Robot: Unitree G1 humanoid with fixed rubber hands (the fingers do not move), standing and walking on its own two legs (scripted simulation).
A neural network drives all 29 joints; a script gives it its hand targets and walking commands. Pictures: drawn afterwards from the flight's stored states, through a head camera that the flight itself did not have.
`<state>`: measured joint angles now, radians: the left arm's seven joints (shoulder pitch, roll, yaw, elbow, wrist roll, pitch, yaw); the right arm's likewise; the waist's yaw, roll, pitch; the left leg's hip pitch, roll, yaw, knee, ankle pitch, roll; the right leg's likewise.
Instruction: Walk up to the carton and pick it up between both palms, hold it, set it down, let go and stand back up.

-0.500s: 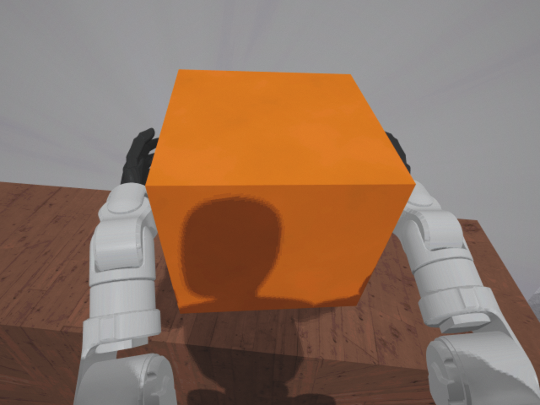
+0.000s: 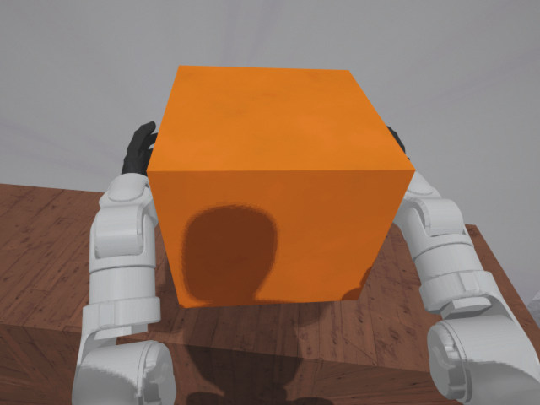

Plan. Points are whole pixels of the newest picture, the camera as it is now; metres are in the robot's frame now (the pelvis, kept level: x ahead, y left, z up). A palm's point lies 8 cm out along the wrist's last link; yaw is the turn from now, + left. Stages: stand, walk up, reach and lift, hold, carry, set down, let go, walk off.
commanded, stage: hold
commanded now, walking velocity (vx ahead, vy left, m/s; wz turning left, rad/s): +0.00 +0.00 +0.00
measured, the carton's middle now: (268, 183) +0.39 +0.01 +0.20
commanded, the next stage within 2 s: none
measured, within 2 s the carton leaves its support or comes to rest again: neither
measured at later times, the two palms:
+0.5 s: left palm (140, 180) +0.36 +0.19 +0.22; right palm (392, 175) +0.37 -0.17 +0.22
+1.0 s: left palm (139, 176) +0.36 +0.19 +0.23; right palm (395, 174) +0.36 -0.17 +0.23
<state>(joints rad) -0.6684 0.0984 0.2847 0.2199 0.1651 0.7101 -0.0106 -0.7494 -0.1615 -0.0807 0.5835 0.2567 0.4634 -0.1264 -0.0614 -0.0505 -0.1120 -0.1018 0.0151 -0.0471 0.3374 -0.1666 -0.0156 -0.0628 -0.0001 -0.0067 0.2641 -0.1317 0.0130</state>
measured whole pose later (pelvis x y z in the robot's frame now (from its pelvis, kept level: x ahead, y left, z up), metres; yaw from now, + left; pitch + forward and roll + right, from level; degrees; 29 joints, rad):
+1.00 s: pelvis +0.00 +0.00 +0.00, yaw +0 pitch -4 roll -1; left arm -0.67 0.09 0.30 0.18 0.17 0.74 -0.02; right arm -0.76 -0.16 -0.08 0.54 0.27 0.51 -0.14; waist -0.07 -0.04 -0.11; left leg -0.10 0.01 -0.05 0.34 -0.17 -0.02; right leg -0.06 0.00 0.00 0.27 -0.13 0.01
